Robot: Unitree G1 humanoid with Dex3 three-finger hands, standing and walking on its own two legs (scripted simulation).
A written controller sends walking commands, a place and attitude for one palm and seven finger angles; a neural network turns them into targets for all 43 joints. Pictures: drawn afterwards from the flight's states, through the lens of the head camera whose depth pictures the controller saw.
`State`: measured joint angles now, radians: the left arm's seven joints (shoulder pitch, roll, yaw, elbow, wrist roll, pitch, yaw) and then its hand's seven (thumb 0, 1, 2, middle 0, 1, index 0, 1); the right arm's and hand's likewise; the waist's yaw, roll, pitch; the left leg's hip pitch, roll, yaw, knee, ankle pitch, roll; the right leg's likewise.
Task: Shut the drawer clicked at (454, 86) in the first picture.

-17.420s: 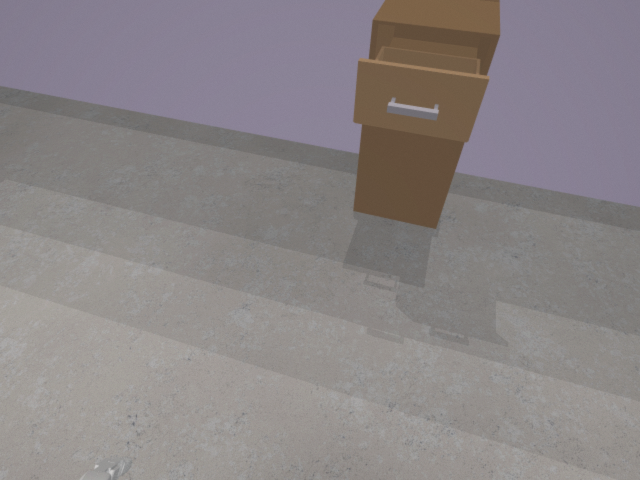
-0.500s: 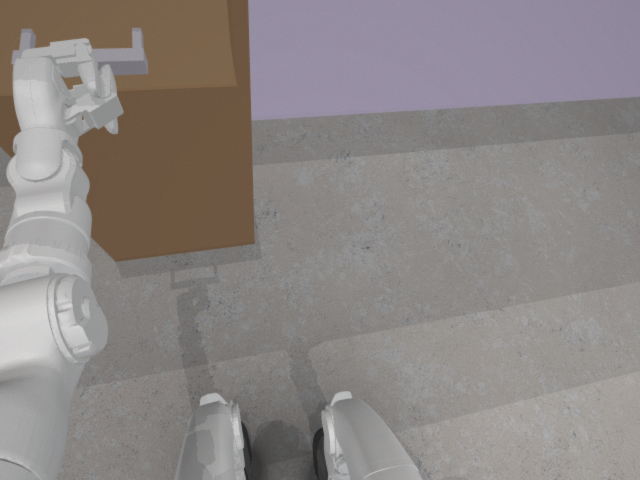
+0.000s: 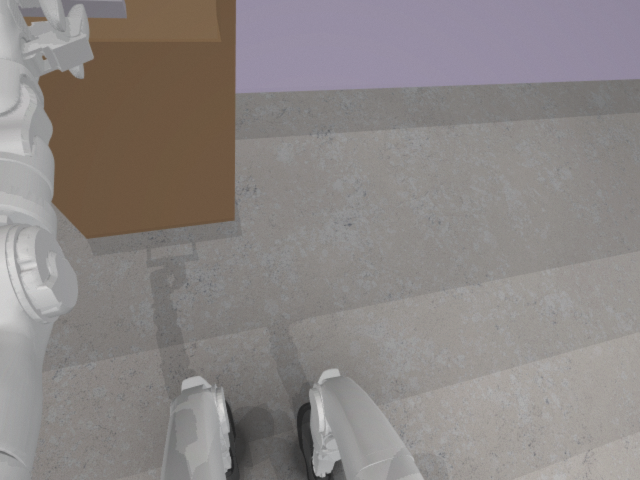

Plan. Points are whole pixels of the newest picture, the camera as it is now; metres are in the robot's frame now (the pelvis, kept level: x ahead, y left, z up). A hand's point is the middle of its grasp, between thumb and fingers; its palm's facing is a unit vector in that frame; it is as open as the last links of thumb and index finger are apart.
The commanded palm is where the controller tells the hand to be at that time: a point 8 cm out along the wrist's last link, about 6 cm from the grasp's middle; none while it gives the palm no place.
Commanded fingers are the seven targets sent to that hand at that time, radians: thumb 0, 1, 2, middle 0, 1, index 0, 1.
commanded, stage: pull the fist back off the drawer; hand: left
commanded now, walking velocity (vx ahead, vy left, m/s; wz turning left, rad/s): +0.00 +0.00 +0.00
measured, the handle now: out of the picture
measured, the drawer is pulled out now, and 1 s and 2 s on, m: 0.00 0.00 0.00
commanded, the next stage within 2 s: draw the hand back to the body in 0.52 s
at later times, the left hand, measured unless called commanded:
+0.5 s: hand (85, 41) +0.58 +0.17 +0.09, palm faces +0.13 -0.99 -0.03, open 3.2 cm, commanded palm +0.55 +0.20 +0.09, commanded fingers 0.00 0.90 0.90 -1.40 -1.60 -1.40 -1.60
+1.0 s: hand out of the picture +0.47 +0.21 +0.15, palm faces +0.16 -0.99 -0.02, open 3.3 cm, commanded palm +0.43 +0.25 +0.16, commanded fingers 0.00 0.90 0.90 -1.40 -1.60 -1.40 -1.60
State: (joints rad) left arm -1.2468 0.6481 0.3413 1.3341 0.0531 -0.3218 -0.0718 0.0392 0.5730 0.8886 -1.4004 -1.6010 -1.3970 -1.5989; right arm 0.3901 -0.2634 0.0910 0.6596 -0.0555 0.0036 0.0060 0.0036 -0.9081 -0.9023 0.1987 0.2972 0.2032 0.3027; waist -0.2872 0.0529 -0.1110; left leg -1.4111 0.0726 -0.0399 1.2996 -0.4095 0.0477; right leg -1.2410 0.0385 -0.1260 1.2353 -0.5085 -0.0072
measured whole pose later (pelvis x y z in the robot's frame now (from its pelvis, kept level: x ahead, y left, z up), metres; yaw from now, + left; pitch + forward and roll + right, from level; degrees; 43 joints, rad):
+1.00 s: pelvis +0.09 -0.01 +0.08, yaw +3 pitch +16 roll -3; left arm -0.31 0.30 0.27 0.51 -0.20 -0.29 -0.11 0.02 0.90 0.90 -1.40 -1.60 -1.40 -1.60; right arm 0.31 -0.25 0.01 0.56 0.05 0.06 0.01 0.01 -0.91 -0.90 0.20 0.30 0.20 0.30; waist -0.08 0.04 -0.14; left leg -0.77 0.05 0.02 0.92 -0.43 0.02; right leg -0.63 0.04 -0.06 0.86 -0.50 -0.01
